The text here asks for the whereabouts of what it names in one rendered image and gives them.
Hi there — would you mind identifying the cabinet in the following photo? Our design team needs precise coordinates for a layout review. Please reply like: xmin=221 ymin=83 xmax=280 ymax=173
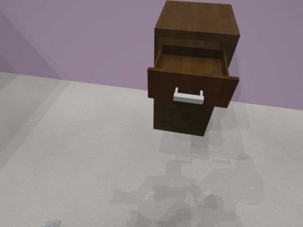
xmin=153 ymin=0 xmax=240 ymax=137

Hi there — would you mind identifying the drawer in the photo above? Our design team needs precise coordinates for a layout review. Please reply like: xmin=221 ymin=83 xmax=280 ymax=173
xmin=147 ymin=44 xmax=239 ymax=108

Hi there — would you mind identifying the handle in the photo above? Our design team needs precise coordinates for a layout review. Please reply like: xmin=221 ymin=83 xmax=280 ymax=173
xmin=173 ymin=87 xmax=204 ymax=105

